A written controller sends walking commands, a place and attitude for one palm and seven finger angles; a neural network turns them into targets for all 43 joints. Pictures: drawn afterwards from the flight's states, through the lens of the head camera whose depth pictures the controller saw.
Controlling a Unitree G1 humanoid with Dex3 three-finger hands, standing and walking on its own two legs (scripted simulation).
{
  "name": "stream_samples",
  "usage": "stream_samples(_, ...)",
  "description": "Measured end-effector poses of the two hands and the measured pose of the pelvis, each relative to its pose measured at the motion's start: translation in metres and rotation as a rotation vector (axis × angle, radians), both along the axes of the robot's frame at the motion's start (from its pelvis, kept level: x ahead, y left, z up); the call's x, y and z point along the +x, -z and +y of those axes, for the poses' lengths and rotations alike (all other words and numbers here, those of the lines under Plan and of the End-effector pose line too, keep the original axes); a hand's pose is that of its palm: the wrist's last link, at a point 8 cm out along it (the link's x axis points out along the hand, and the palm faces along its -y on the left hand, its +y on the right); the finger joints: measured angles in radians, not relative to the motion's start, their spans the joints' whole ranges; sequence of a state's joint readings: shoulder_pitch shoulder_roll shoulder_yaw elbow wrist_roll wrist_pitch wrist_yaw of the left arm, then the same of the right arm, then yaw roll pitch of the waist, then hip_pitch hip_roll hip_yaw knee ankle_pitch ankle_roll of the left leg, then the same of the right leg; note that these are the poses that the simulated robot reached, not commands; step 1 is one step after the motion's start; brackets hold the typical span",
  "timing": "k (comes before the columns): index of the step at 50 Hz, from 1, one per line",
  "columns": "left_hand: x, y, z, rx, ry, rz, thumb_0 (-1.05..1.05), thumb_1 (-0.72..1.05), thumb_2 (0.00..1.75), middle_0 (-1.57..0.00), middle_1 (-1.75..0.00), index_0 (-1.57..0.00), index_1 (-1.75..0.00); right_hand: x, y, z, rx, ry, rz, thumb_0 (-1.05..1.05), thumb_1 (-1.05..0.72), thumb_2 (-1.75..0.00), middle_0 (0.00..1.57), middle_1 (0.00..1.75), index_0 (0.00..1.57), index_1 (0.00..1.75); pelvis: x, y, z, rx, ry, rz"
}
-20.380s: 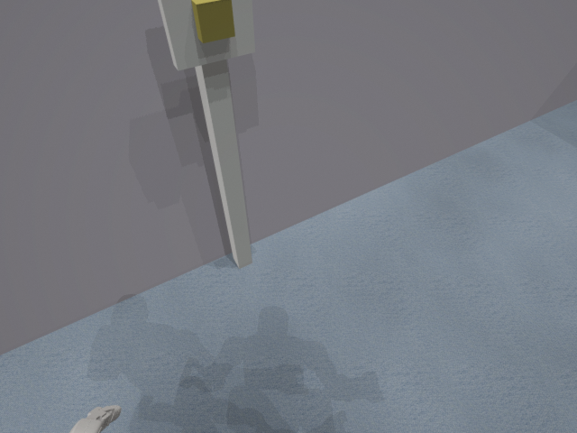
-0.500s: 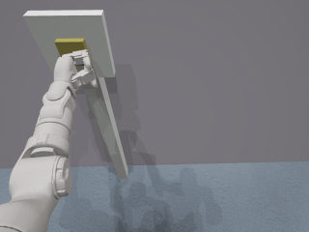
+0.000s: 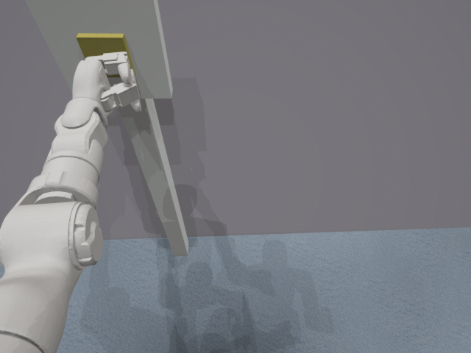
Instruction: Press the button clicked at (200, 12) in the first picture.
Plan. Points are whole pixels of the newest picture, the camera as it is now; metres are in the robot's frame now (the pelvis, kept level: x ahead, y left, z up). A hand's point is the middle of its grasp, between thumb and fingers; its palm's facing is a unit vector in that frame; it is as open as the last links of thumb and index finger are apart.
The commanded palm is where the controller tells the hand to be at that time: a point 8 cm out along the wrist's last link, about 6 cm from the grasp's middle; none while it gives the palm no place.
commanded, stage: hold the button down briefly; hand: left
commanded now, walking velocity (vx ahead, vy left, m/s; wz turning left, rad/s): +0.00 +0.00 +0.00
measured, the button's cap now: (109, 53) +0.56 +0.18 +0.21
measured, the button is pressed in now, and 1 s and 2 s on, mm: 13 0 0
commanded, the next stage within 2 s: pull the fist back off the button in 0.18 s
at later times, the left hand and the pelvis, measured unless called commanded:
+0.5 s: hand (134, 89) +0.50 +0.14 +0.18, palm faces +0.00 -1.00 +0.00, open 2.9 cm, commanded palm +0.48 +0.19 +0.18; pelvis -0.01 +0.00 +0.00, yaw +0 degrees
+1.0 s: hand (124, 114) +0.45 +0.15 +0.17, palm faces +0.01 -1.00 +0.01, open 3.1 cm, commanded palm +0.41 +0.20 +0.18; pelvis +0.03 -0.01 +0.01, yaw -2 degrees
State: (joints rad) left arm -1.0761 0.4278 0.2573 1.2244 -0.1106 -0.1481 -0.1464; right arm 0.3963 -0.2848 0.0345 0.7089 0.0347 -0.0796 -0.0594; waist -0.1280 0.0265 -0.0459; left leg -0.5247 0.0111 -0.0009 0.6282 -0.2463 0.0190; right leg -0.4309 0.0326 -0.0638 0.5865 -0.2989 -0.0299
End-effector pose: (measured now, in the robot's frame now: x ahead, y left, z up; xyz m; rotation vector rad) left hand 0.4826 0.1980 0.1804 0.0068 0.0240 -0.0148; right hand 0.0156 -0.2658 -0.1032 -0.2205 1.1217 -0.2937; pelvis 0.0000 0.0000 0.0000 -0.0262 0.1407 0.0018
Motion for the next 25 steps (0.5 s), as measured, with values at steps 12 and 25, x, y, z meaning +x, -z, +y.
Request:
stream_samples(12, -0.001, 0.001, -0.001, 0.008, -0.016, -0.014, -0.02, 0.75, 0.96, -1.30, -1.50, -1.36, -1.50, -0.033, 0.002, 0.006, 0.002, 0.012, 0.039, 0.00, -0.90, -0.90, 0.20, 0.30, 0.20, 0.30, -0.010, 0.003, 0.004, -0.002, 0.002, 0.013)
stream_samples(25, -0.002, 0.001, -0.001, -0.005, -0.013, -0.017, -0.02, 0.76, 0.96, -1.30, -1.50, -1.35, -1.50, -0.036, 0.002, 0.006, 0.000, 0.010, 0.031, 0.00, -0.90, -0.90, 0.20, 0.30, 0.20, 0.30, -0.010, 0.004, 0.005, -0.002, 0.007, 0.016)
